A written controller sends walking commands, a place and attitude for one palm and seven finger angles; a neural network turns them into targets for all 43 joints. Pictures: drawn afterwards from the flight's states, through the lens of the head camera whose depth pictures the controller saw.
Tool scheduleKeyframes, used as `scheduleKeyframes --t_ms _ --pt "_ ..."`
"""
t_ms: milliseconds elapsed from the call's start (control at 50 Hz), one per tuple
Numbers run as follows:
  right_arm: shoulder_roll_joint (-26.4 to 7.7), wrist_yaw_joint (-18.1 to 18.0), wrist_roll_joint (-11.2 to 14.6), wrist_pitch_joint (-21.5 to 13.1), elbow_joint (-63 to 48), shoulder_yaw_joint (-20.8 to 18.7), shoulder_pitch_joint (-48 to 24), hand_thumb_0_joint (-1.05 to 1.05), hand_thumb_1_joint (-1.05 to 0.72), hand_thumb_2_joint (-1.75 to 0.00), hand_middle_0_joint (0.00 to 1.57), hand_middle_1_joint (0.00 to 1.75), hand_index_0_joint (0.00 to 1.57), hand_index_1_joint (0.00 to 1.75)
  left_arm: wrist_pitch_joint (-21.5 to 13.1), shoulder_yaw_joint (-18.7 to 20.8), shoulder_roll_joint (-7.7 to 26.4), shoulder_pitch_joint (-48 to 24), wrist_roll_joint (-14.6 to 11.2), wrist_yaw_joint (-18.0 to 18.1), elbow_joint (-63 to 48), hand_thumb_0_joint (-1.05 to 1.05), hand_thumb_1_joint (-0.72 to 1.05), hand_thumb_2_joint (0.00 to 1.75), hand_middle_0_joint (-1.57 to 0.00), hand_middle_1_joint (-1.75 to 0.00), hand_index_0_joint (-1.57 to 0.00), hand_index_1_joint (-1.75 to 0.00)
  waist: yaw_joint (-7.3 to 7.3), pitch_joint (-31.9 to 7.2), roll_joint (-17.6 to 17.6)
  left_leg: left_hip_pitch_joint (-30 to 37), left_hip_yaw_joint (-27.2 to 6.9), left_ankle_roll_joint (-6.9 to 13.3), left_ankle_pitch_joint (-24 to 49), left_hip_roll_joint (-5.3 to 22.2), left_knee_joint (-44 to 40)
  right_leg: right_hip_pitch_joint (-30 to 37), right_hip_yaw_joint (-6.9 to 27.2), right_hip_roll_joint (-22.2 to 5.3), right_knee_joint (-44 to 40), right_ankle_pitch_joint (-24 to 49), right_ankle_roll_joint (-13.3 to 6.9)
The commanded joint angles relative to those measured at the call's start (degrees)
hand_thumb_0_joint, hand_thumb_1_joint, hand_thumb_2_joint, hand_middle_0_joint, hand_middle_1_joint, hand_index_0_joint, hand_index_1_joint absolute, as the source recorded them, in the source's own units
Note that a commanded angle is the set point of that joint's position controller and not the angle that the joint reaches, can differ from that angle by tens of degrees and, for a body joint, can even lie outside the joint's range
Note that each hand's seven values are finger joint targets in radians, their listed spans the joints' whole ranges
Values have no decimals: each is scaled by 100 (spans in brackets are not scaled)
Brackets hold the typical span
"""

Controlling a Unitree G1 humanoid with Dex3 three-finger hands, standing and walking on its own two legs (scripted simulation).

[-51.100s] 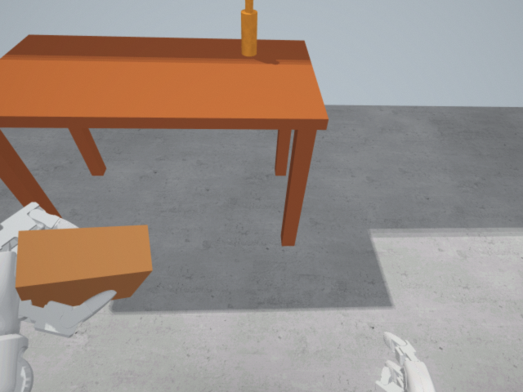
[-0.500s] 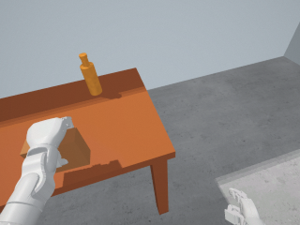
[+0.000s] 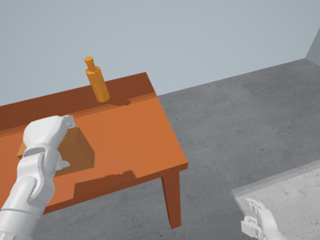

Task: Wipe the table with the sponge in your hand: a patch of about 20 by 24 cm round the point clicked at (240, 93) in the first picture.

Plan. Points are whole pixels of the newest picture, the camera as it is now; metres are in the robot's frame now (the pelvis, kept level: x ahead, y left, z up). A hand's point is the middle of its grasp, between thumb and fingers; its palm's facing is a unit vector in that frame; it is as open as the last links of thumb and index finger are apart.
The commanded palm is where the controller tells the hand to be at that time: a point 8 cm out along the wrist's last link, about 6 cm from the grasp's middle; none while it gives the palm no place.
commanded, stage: lift the sponge slowly off the table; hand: left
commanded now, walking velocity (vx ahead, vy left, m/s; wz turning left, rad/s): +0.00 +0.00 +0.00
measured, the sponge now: (63, 157) +0.29 +0.30 +0.06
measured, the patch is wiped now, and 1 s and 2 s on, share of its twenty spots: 0.95 0.95 0.95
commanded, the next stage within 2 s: bring the sponge back beside the body in 0.22 s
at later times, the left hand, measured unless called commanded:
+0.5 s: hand (53, 149) +0.27 +0.29 +0.12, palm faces +0.02 -0.06 -1.00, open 9.6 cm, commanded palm +0.24 +0.30 +0.19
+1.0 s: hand (46, 170) +0.22 +0.28 +0.12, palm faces +0.05 -0.08 -1.00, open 9.6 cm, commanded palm +0.19 +0.29 +0.18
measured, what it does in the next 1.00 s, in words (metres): stands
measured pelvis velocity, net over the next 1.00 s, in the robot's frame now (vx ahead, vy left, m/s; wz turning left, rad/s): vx -0.02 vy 0.00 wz -0.01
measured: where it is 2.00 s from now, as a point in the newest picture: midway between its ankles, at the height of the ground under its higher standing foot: outside the picture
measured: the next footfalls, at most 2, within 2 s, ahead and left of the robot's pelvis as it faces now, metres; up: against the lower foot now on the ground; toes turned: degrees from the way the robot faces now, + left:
none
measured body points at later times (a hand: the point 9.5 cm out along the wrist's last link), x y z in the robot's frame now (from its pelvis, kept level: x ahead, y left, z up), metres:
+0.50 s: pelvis +0.00 +0.00 +0.00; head -0.01 -0.04 +0.45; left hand +0.27 +0.29 +0.17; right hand +0.22 -0.22 -0.10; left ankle -0.01 +0.12 -0.74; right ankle -0.04 -0.09 -0.74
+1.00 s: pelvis -0.02 +0.00 +0.00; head -0.04 -0.05 +0.45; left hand +0.21 +0.28 +0.17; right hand +0.22 -0.21 -0.09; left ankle -0.01 +0.12 -0.74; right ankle -0.04 -0.09 -0.74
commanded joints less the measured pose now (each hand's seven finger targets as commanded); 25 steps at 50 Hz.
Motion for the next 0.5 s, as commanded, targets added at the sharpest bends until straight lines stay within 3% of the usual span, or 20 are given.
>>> scheduleKeyframes --t_ms 0,40,80,100,140,180,200,220,300,380,420,480 --pt "-596 -14 -31 -258 -1000 -163 -1088 0 -90 -90 20 30 20 30 35 1023 1732 -1878 149 258 -1325 0 10 130 -120 -160 -120 -160 27 -1473 -263 341 57 316 1883 -198 -89 618 225 -5 -70 2328 -95" --pt "-617 -7 -30 -237 -957 -156 -1073 0 -90 -90 20 30 20 30 83 1007 1748 -1946 165 223 -1159 0 10 130 -120 -160 -120 -160 3 -1361 -328 289 65 303 1863 -183 -84 558 217 -5 -89 2379 -87" --pt "-626 2 -22 -203 -1028 -138 -1186 0 -90 -90 20 30 20 30 126 1103 1893 -2029 186 189 -1416 0 10 130 -120 -160 -120 -160 48 -1467 -37 328 21 282 1924 -195 -131 607 296 8 -81 2329 -137" --pt "-571 16 -20 -230 -1053 -132 -1157 0 -90 -90 20 30 20 30 129 917 1674 -1974 141 179 -1464 0 10 130 -120 -160 -120 -160 33 -1463 -40 340 37 292 1926 -196 -113 625 208 -9 -64 2295 -109" --pt "-595 30 -27 -211 -1025 -152 -1120 0 -90 -90 20 30 20 30 172 917 1617 -1672 126 127 -1263 0 10 130 -120 -160 -120 -160 41 -1382 -237 311 41 298 1952 -183 -92 580 193 -2 -76 2373 -99" --pt "-644 42 -27 -155 -1056 -132 -1184 0 -90 -90 20 30 20 30 257 1141 1838 -1466 104 73 -1198 0 10 130 -120 -160 -120 -160 76 -1315 -272 200 38 286 1881 -190 -105 587 317 2 -77 2396 -118" --pt "-601 38 -14 -141 -1032 -112 -1142 0 -90 -90 20 30 20 30 262 824 1556 -1696 91 35 -1203 0 10 130 -120 -160 -120 -160 -38 -1277 -372 201 78 288 1800 -171 -116 542 219 -26 -85 2320 -74" --pt "-641 37 -11 -137 -1017 -129 -1114 0 -90 -90 20 30 20 30 267 1021 1766 -1654 92 23 -1137 0 10 130 -120 -160 -120 -160 -1 -1254 -452 191 54 291 1792 -154 -107 518 227 -15 -90 2307 -77" --pt "-588 19 -17 -159 -1120 -122 -1137 0 -90 -90 20 30 20 30 154 930 1705 -1779 94 -20 -1541 0 10 130 -120 -160 -120 -160 -7 -1468 -243 335 46 317 1880 -183 -67 578 214 -15 -67 2304 -84" --pt "-602 37 -50 -172 -1139 -130 -1154 0 -90 -90 20 30 20 30 -10 1162 1837 -1369 85 21 -1832 0 10 130 -120 -160 -120 -160 64 -1436 -121 359 2 302 1919 -174 -85 579 288 32 -80 2287 -123" --pt "-580 42 -62 -191 -1091 -141 -1086 0 -90 -90 20 30 20 30 -34 1215 1813 -1236 77 103 -1748 0 10 130 -120 -160 -120 -160 66 -1336 -230 309 10 296 1874 -148 -91 544 212 17 -77 2220 -101" --pt "-582 46 -38 -184 -1143 -122 -1220 0 -90 -90 20 30 20 30 28 1169 1762 -1330 88 180 -1922 0 10 130 -120 -160 -120 -160 80 -1219 2 284 -32 269 1725 -155 -173 439 287 63 -132 1905 -152"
